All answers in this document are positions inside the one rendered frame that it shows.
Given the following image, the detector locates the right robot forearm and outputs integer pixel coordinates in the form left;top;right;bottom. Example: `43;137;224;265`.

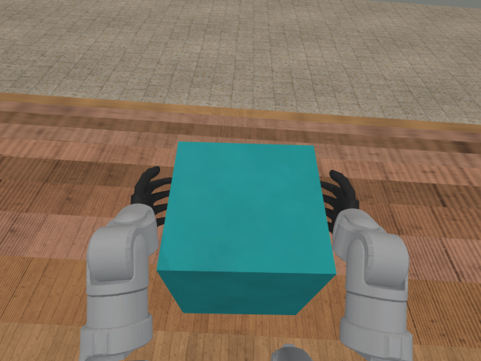
332;208;413;361

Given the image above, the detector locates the carton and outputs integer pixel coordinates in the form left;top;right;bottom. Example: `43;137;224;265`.
156;141;337;315

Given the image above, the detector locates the left robot forearm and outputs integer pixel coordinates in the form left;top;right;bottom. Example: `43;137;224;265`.
79;204;159;361

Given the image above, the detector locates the right robot hand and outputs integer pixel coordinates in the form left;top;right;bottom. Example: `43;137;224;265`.
320;170;359;234

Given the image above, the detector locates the left robot hand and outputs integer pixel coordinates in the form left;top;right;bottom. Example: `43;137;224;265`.
130;166;172;227

